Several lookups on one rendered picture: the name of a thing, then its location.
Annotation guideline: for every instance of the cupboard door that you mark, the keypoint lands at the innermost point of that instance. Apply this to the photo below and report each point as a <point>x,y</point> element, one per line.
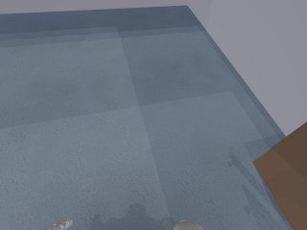
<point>293,149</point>

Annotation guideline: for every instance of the right robot thigh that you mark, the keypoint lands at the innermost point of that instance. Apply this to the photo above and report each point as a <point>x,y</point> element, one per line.
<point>187,225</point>

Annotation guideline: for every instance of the robot left hand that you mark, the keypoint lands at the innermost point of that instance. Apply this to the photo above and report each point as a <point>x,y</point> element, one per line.
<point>62,225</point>

